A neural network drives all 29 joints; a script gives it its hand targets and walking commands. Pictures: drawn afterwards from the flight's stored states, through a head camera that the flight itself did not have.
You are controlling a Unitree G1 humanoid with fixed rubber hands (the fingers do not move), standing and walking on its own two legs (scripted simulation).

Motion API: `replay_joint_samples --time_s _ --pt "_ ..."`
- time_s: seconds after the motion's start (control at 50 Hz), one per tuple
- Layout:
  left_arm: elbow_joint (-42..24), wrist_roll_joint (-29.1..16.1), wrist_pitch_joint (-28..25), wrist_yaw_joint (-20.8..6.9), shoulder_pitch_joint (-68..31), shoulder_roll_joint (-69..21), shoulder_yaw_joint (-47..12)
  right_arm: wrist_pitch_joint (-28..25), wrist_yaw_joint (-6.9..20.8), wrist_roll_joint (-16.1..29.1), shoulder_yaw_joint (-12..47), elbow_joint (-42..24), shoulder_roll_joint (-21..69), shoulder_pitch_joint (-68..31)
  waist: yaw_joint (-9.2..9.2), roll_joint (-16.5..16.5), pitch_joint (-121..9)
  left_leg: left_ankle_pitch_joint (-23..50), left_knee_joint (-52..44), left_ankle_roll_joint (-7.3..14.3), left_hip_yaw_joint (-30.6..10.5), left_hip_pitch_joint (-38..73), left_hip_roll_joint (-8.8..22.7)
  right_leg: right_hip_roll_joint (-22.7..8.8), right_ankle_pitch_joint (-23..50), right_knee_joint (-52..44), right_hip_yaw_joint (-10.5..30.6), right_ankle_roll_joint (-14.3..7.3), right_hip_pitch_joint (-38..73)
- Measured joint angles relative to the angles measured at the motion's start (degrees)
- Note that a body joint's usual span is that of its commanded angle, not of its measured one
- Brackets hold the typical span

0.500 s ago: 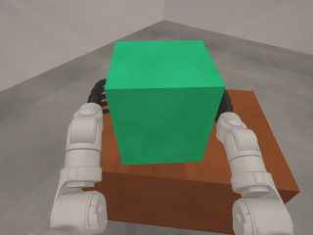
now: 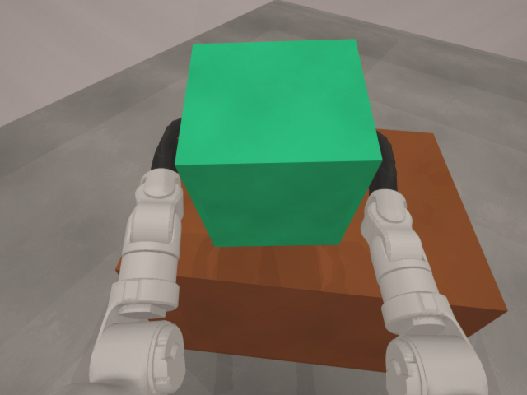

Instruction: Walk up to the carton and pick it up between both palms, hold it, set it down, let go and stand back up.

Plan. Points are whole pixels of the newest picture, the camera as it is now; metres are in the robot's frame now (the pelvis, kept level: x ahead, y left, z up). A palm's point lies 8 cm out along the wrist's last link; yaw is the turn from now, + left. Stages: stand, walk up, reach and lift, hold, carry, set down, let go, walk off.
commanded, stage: set down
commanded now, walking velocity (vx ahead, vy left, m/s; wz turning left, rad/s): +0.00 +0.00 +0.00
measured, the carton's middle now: (275, 157) +0.45 +0.00 +0.12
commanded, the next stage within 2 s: none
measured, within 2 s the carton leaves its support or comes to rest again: neither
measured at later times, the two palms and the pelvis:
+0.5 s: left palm (170, 172) +0.41 +0.17 +0.12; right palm (374, 181) +0.39 -0.16 +0.13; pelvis +0.02 +0.00 +0.00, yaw +0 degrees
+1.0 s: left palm (177, 185) +0.41 +0.16 +0.09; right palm (373, 190) +0.40 -0.16 +0.10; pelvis +0.04 +0.01 +0.00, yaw +0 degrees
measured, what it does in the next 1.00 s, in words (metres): stands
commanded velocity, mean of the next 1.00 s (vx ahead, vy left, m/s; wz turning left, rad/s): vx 0.00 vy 0.00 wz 0.00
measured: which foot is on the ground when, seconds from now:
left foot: down 0.00-1.00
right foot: down 0.00-1.00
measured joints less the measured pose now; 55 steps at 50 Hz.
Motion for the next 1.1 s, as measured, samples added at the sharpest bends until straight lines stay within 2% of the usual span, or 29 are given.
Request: replay_joint_samples --time_s 0.08,0.2,0.24,0.3,0.38,0.44,0.54,0.66,0.74,0.82,0.9,0.98,1.06,1.1 --pt "1.81 -0.53 -3.76 -0.03 0.07 0.01 0.08 -1.78 -0.05 -0.79 -0.65 -0.11 -0.01 -0.01 -0.01 -0.03 -2.78 -0.75 -0.03 0.00 0.00 0.02 0.00 0.00 -0.68 -0.03 -0.01 0.00 0.02" --pt "5.67 -0.54 -3.98 -4.25 0.08 0.01 3.07 -1.75 0.55 -2.58 -1.16 2.38 0.07 0.02 0.00 -1.20 -3.69 -1.11 -0.26 0.00 0.00 0.06 -0.02 -0.03 -1.09 -0.11 -0.02 0.00 -0.02" --pt "6.33 -0.51 -3.33 -4.79 0.08 0.00 3.78 -1.75 0.57 -2.58 -1.19 3.67 0.29 0.02 0.00 -1.63 -2.50 -1.09 -0.26 0.00 0.00 0.05 -0.04 -0.05 -1.04 -0.11 -0.03 0.00 -0.03" --pt "6.47 -0.51 -3.22 -4.68 0.51 0.04 3.86 -2.24 0.54 -2.58 -1.20 4.54 0.68 0.32 0.00 -1.95 -0.32 -1.02 -0.26 0.00 0.00 0.05 -0.11 -0.12 -0.96 -0.11 -0.03 0.00 -0.02" --pt "4.96 -0.60 -5.22 -0.96 2.00 0.02 1.44 -5.45 -0.39 -1.55 -0.68 4.51 1.50 1.36 0.00 -1.95 0.74 -1.10 -0.26 0.00 0.00 0.07 -0.14 -0.15 -1.12 -0.11 -0.03 0.00 0.01" --pt "4.85 -1.51 -7.82 -0.30 2.30 0.04 0.56 -8.32 -0.52 -1.53 -1.08 4.53 1.52 1.96 -0.01 -1.95 -0.40 -1.36 -0.27 0.00 0.00 0.08 -0.14 -0.15 -1.44 -0.11 -0.04 0.00 0.02" --pt "7.82 -1.53 -10.75 -0.51 2.31 0.05 0.75 -8.90 -0.34 -2.71 -1.83 4.99 1.53 2.11 -0.04 -1.95 -3.17 -1.83 -0.27 0.00 0.00 0.06 -0.14 -0.15 -1.83 -0.15 -0.05 0.00 0.03" --pt "12.13 -1.53 -10.32 -3.84 2.32 0.16 3.73 -7.87 0.13 -4.67 -2.84 8.51 2.09 2.13 -0.04 -2.11 -1.75 -1.68 -0.26 0.00 0.00 0.04 -0.21 -0.23 -1.56 -0.21 -0.06 0.00 0.04" --pt "14.56 -1.51 -11.14 -3.09 2.31 0.31 3.57 -8.20 0.12 -4.89 -3.49 10.02 2.52 2.41 -0.04 -2.11 0.37 -1.50 -0.27 0.00 0.00 0.05 -0.26 -0.27 -1.40 -0.21 -0.06 0.00 0.05" --pt "17.07 -2.50 -15.60 0.08 2.30 0.31 1.97 -10.76 -0.08 -5.13 -4.38 10.37 2.88 2.65 -0.05 -2.06 -0.07 -1.67 -0.27 0.00 0.00 0.06 -0.26 -0.27 -1.67 -0.21 -0.07 0.00 0.07" --pt "21.03 -2.83 -20.54 0.60 1.86 0.32 1.77 -12.76 0.38 -7.25 -6.32 11.00 3.05 2.64 -0.05 -2.00 -3.27 -2.29 -0.27 0.00 0.00 0.08 -0.25 -0.27 -2.28 -0.22 -0.07 0.00 0.09" --pt "25.16 -2.84 -22.33 0.02 0.85 0.53 2.40 -12.90 0.90 -9.41 -8.49 12.32 3.39 2.66 -0.05 -2.03 -5.50 -2.76 -0.27 0.00 0.00 0.05 -0.26 -0.28 -2.68 -0.23 -0.08 0.00 0.06" --pt "27.04 -2.83 -21.47 -2.33 0.21 0.85 4.23 -12.89 1.13 -10.22 -9.67 14.56 3.71 2.67 -0.04 -2.11 -4.30 -2.77 -0.27 0.00 0.00 0.03 -0.30 -0.32 -2.65 -0.22 -0.08 0.00 0.04" --pt "27.58 -2.82 -21.09 -2.68 0.21 1.20 4.30 -12.91 1.13 -10.25 -9.79 15.52 3.89 2.67 -0.04 -2.11 -2.87 -2.70 -0.27 0.00 0.00 0.02 -0.31 -0.33 -2.57 -0.22 -0.08 0.00 0.03"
